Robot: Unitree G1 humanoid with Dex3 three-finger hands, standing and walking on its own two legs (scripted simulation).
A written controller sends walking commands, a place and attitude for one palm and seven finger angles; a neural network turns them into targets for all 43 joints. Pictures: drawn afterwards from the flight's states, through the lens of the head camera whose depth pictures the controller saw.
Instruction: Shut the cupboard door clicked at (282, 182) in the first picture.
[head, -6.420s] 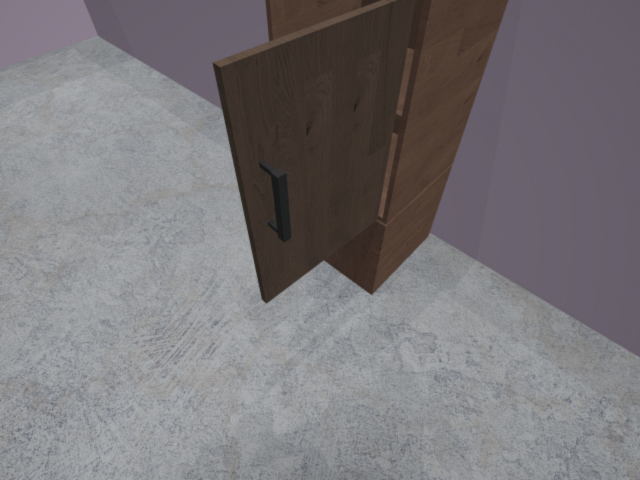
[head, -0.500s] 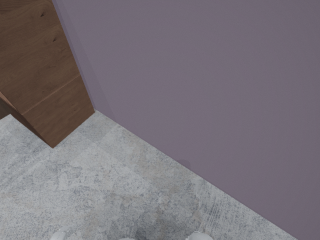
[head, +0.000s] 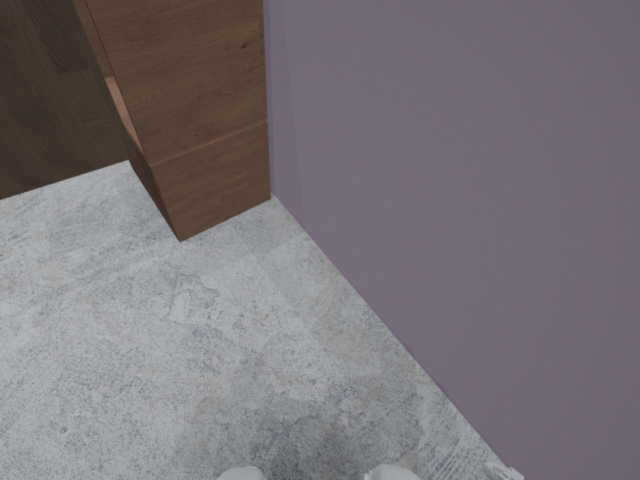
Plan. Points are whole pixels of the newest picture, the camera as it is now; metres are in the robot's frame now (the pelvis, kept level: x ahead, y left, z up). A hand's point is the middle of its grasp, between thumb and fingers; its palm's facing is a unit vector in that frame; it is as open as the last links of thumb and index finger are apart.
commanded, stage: turn to face it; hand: left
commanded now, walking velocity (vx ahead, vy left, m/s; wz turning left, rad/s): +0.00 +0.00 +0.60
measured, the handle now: out of the picture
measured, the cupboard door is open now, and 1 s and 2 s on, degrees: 86 86 86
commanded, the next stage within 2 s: take the last steps up to it in 0.86 s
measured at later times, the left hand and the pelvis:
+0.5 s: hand out of the picture +0.03 +0.16 -0.14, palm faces +0.30 -0.92 -0.25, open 7.4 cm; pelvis +0.02 -0.05 +0.02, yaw +19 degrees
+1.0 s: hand out of the picture +0.01 +0.17 -0.15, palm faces +0.49 -0.82 -0.28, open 7.4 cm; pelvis +0.04 -0.06 +0.01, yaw +29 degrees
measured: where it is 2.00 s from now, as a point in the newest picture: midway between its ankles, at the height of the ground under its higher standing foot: (251, 471)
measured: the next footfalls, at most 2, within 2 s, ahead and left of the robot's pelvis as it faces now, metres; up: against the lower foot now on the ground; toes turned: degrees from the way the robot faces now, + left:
right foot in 0.28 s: +0.06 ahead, -0.16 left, +0.00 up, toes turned +8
left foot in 0.62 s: +0.02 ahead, +0.09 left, +0.00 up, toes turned +27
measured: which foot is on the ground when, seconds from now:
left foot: down 0.00-0.28, up 0.30-0.60, down 0.62-1.00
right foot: up 0.00-0.26, down 0.28-0.62, up 0.64-0.98, down 1.00-1.00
